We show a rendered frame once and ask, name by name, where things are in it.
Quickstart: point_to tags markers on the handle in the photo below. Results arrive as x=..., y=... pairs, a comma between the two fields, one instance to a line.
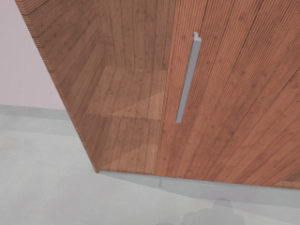
x=191, y=63

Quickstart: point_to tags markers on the wardrobe door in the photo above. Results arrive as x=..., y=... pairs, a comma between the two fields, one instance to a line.
x=241, y=122
x=293, y=177

